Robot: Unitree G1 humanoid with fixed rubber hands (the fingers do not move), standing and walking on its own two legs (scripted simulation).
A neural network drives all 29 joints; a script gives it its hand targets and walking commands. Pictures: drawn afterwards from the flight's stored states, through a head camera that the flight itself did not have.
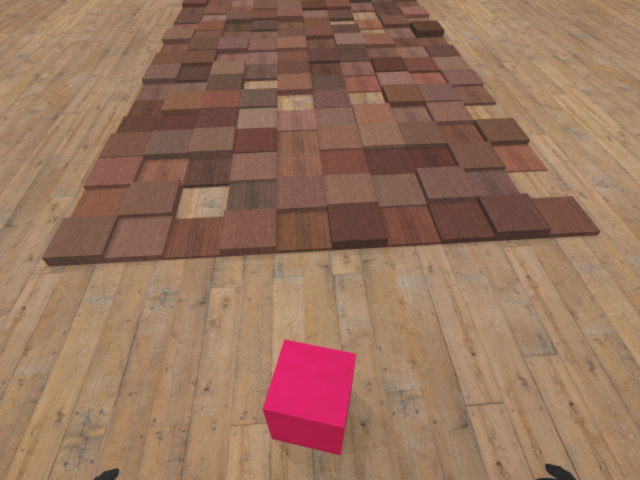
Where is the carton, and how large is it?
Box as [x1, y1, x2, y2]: [263, 339, 355, 454]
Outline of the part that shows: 284,339 263,406 263,411 271,436 275,439 340,454 355,354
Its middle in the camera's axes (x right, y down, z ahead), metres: -0.02 +0.45 +1.12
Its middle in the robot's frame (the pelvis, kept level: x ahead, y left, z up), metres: +0.48 +0.04 -0.66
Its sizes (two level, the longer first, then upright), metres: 0.210 0.200 0.250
